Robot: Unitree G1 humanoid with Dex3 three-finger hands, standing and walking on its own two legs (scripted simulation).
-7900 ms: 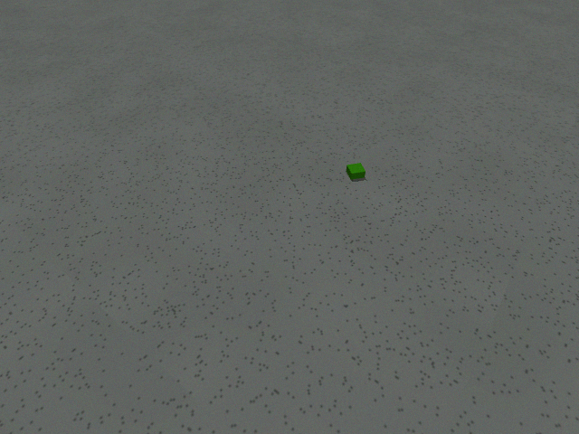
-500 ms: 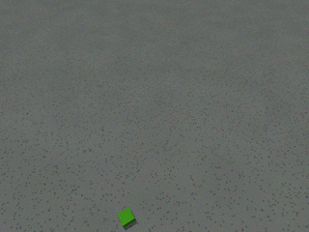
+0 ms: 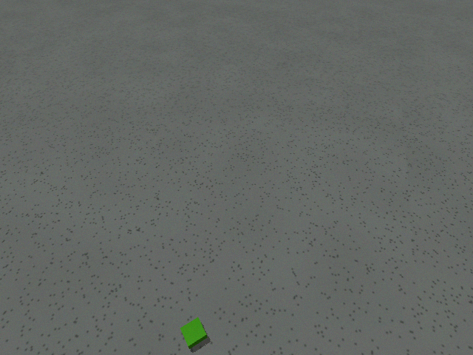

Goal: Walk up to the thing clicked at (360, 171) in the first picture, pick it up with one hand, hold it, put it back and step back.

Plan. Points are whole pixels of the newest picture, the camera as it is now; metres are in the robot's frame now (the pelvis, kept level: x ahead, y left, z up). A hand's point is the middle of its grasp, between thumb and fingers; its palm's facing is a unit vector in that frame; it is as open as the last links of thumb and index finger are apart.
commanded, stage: stand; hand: left
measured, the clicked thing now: (193, 332) +0.37 +0.19 -0.76
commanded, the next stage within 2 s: walk up in 0.10 s
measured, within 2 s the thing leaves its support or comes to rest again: neither
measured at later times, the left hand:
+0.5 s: hand out of the picture +0.03 +0.20 -0.17, palm faces -0.05 -0.92 -0.39, open 7.3 cm
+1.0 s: hand out of the picture -0.01 +0.20 -0.16, palm faces +0.05 -0.93 -0.37, open 7.4 cm
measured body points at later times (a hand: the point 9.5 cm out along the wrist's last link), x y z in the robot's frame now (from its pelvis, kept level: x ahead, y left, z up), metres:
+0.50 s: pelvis -0.05 -0.07 -0.02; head +0.01 -0.09 +0.42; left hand +0.03 +0.24 -0.14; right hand +0.04 -0.41 -0.15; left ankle -0.03 +0.10 -0.73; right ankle -0.06 -0.20 -0.75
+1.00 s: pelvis -0.08 -0.07 -0.01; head -0.07 -0.06 +0.44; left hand -0.01 +0.25 -0.14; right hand +0.04 -0.36 -0.13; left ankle -0.10 +0.05 -0.75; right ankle -0.06 -0.20 -0.75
